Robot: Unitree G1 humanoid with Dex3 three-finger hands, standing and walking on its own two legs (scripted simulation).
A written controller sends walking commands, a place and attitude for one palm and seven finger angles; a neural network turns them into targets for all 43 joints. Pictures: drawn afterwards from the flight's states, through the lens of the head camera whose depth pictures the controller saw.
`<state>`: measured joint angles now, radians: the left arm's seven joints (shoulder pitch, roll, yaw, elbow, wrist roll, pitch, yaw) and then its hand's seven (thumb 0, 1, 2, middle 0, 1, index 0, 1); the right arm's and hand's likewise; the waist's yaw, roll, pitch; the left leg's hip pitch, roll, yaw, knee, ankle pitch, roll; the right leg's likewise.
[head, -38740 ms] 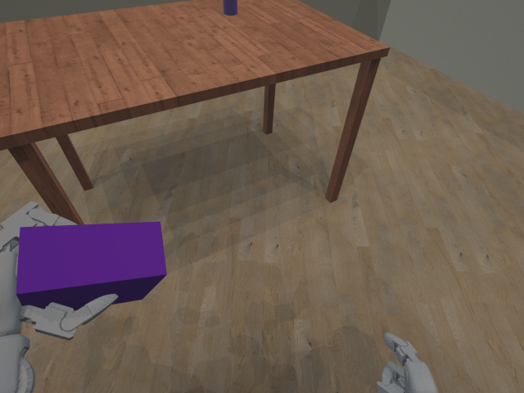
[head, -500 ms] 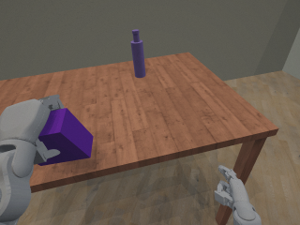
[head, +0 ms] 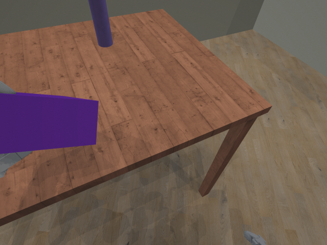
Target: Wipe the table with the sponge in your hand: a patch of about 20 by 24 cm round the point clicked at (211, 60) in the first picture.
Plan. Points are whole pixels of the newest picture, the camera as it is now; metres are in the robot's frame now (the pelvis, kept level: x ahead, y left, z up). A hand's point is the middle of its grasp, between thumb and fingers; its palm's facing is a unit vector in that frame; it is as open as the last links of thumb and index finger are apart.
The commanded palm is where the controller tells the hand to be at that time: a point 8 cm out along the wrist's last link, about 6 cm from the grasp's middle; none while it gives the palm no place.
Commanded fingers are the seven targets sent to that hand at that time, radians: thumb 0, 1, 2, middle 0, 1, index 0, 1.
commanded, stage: step back with the hand held close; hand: left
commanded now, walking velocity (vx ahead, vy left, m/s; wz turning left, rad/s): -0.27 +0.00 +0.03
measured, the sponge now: (48, 116) +0.27 +0.19 +0.25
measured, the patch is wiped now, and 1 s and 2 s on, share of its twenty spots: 1.00 1.00 1.00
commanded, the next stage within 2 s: stop stepping back and stand still in 0.66 s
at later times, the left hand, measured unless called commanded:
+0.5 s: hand out of the picture +0.11 +0.23 +0.27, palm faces +0.49 -0.83 -0.26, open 10.0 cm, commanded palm +0.05 +0.28 +0.27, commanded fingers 0.00 0.10 1.30 -1.20 -1.60 -1.20 -1.60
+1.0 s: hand out of the picture -0.05 +0.19 +0.26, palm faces +0.40 -0.84 -0.36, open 10.0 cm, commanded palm -0.12 +0.26 +0.27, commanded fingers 0.00 0.10 1.30 -1.20 -1.60 -1.20 -1.60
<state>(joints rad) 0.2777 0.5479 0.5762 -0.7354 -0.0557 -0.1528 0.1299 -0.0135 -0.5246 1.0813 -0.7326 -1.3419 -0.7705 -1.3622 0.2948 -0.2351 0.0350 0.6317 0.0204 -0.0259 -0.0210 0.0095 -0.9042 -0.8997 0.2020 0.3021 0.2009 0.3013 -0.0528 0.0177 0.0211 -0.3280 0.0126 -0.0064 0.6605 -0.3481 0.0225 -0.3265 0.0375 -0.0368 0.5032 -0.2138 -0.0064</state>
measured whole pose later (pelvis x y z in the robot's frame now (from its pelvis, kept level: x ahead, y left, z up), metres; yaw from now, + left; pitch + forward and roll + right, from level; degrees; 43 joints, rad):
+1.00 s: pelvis -0.28 -0.02 -0.01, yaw -1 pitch -3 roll -1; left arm 0.26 0.43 0.45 -0.60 -0.07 -0.13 0.11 -0.01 -0.53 1.08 -0.73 -1.35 -0.77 -1.37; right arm 0.20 -0.21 0.01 0.65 0.05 -0.04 -0.03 0.01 -0.90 -0.90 0.21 0.30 0.20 0.30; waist -0.06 0.04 0.01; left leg -0.45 0.05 0.01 1.02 -0.39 0.00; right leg -0.36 0.02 -0.03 0.62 -0.21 -0.01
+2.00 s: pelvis -0.34 -0.06 +0.00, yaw -1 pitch +0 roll -1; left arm 0.31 0.42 0.44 -0.64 -0.06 -0.16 0.15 -0.01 -0.54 1.09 -0.74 -1.35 -0.77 -1.37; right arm 0.19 -0.23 0.01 0.63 0.03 -0.07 -0.06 0.01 -0.90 -0.90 0.20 0.30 0.20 0.30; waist 0.00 0.02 0.01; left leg -0.28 0.06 0.00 0.56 -0.27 -0.03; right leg -0.24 0.04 -0.07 0.53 -0.28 -0.05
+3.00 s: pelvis -0.35 -0.04 +0.01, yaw -2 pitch +0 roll -1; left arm 0.36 0.40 0.44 -0.60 -0.06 -0.15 0.15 -0.01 -0.54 1.08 -0.74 -1.35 -0.77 -1.37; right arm 0.18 -0.23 0.01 0.61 0.02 -0.06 -0.05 0.01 -0.90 -0.90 0.20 0.30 0.20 0.30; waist -0.01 0.04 0.00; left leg -0.27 0.04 0.03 0.49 -0.22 0.00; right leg -0.22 0.03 -0.04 0.42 -0.21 -0.01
